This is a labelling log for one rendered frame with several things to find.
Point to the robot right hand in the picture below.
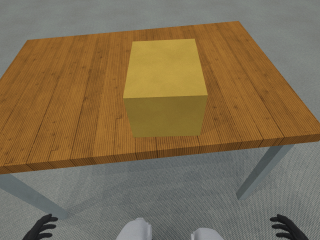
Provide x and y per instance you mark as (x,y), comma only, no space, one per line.
(287,225)

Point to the robot right thigh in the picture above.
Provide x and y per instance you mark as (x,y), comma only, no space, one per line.
(205,234)

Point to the robot left hand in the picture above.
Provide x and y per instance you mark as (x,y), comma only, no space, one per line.
(39,226)

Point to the carton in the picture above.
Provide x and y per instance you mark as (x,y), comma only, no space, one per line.
(165,94)

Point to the table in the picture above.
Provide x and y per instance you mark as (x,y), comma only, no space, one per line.
(61,106)

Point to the robot thigh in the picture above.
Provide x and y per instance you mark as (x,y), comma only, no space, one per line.
(136,230)
(205,234)

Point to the robot left thigh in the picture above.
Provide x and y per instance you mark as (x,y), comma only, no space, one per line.
(136,230)

